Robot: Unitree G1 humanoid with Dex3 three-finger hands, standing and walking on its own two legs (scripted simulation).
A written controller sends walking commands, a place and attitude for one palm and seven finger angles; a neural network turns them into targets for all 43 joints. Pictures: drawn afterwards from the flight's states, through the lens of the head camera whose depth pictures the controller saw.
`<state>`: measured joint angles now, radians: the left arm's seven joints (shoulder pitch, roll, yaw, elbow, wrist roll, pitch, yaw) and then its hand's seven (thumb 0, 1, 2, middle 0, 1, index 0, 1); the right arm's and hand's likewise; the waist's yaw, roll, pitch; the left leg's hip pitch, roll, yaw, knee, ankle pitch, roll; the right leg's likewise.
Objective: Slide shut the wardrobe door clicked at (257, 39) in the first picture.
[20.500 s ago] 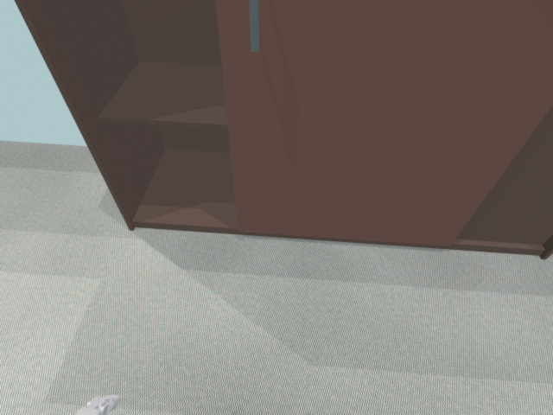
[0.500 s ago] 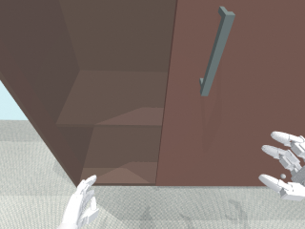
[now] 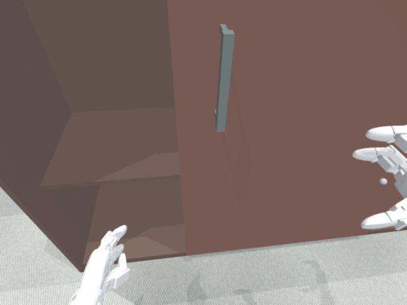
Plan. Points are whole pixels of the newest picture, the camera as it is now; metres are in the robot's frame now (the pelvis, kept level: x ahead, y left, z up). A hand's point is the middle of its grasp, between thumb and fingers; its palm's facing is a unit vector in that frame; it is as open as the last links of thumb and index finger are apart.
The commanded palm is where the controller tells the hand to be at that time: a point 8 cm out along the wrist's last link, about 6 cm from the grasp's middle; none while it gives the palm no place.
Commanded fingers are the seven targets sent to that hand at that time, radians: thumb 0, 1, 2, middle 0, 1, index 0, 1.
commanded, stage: raise the hand with hooked fingers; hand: right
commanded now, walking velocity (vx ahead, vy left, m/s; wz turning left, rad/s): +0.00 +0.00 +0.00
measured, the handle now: (221, 82) +0.49 -0.04 +0.22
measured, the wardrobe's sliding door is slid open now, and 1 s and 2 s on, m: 0.49 0.49 0.49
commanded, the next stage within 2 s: move the hooked fingers beside the handle in 0.78 s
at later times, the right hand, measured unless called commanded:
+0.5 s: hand (395, 164) +0.26 -0.27 +0.23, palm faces -0.10 +0.98 -0.15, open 14.0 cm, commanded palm +0.22 -0.32 +0.25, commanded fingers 0.00 0.50 -0.30 0.30 1.20 0.30 1.20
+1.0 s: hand (393, 144) +0.27 -0.26 +0.25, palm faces -0.01 +0.99 -0.14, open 14.0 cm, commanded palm +0.25 -0.29 +0.25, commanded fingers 0.00 0.50 -0.30 0.30 1.20 0.30 1.20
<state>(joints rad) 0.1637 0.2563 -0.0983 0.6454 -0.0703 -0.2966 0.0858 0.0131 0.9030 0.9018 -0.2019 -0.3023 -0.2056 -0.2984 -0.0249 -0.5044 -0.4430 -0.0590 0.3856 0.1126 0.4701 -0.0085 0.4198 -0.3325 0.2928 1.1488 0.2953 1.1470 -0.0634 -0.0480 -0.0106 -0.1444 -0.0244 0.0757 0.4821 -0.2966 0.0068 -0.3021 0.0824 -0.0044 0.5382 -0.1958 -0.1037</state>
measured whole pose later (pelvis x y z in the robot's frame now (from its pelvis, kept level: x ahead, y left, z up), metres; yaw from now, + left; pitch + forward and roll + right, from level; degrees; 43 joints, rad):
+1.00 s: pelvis +0.00 +0.03 +0.00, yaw +0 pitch -3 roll +2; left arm 0.18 0.28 -0.11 0.65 -0.09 -0.22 0.05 0.01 0.90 0.90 -0.20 -0.30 -0.21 -0.30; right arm -0.24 -0.61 -0.52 0.10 0.38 0.29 0.55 -0.01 0.50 -0.30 0.30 1.20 0.31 1.20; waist -0.05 -0.07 -0.04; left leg -0.11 -0.05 0.08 0.44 -0.28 0.04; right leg -0.26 0.06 0.01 0.49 -0.17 -0.07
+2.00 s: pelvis +0.03 +0.05 +0.00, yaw +1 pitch -1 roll +0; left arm 0.16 0.28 -0.09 0.67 -0.09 -0.13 0.07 0.01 0.90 0.90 -0.20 -0.30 -0.20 -0.30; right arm -0.49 -0.44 -0.31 0.25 0.30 0.29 0.35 -0.01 0.50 -0.30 0.30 1.20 0.30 1.20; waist -0.02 -0.06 -0.05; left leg -0.12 -0.05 0.06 0.46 -0.34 0.06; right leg -0.26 0.06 0.00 0.50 -0.23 -0.06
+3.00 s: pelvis +0.03 +0.05 +0.01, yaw +2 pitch -1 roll +0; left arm 0.20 0.28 -0.06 0.71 -0.08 -0.10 0.06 0.01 0.91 0.90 -0.20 -0.30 -0.20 -0.30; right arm -0.67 -0.34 -0.22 0.42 0.24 0.19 0.20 -0.02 0.50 -0.30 0.30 1.20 0.30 1.20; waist 0.01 -0.05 -0.03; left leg -0.10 -0.06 0.05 0.42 -0.31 0.07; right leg -0.23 0.05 -0.01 0.45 -0.20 -0.05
